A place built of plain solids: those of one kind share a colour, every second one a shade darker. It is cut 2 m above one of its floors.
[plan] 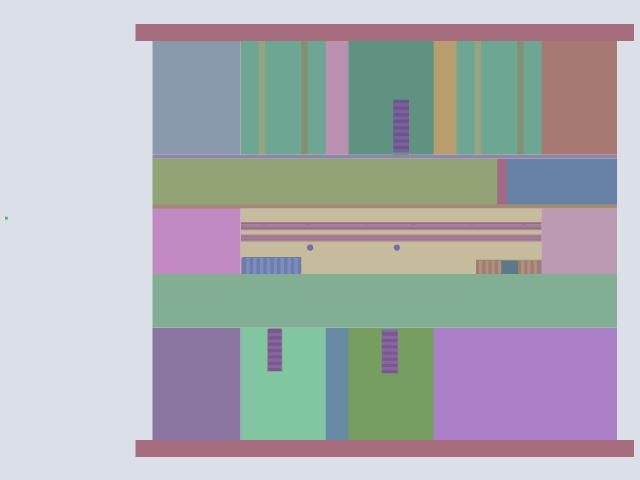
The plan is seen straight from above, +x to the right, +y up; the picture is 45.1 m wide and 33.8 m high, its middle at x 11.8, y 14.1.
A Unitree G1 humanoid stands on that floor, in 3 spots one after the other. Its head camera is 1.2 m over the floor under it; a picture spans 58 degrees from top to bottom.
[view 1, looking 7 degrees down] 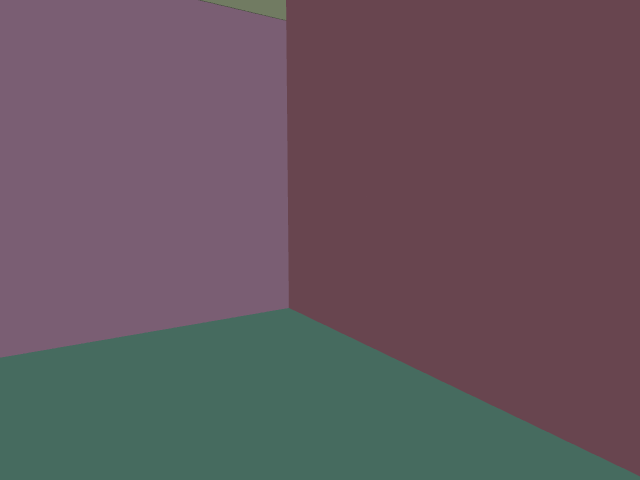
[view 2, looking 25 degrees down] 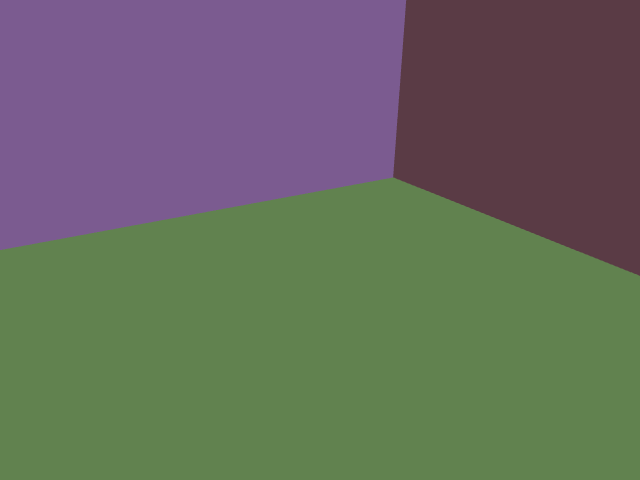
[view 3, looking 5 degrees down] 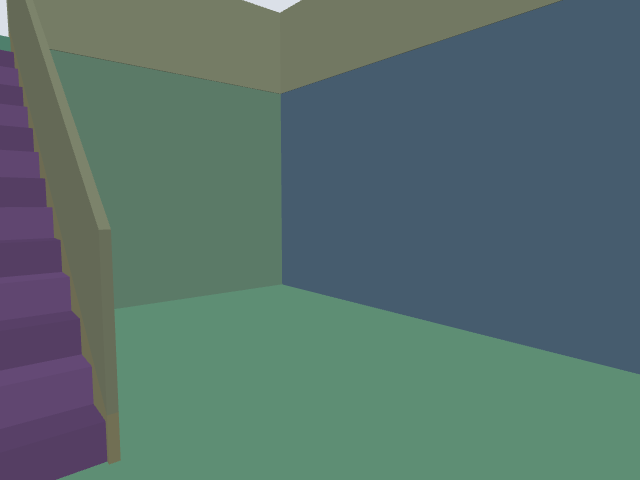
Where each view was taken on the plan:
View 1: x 17.51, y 26.08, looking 147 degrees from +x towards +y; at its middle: wall_plaster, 3.77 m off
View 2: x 16.71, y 2.61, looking -30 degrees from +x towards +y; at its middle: floor_basins_concrete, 2.84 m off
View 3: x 8.61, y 2.75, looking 50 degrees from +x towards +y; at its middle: floor_hall0b_brick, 5.62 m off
